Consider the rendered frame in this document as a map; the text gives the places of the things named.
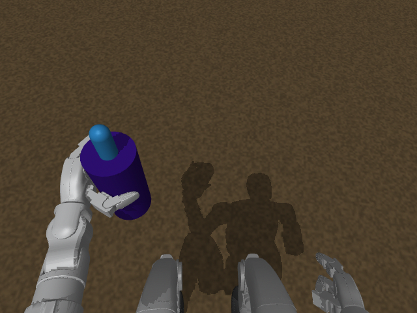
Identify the left robot hand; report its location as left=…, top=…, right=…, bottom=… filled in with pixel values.
left=60, top=135, right=139, bottom=217

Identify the bottle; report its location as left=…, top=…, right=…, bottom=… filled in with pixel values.
left=80, top=125, right=151, bottom=220

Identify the left robot arm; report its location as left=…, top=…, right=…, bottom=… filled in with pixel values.
left=24, top=201, right=93, bottom=313

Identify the right robot hand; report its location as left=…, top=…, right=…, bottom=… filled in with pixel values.
left=312, top=252, right=365, bottom=313

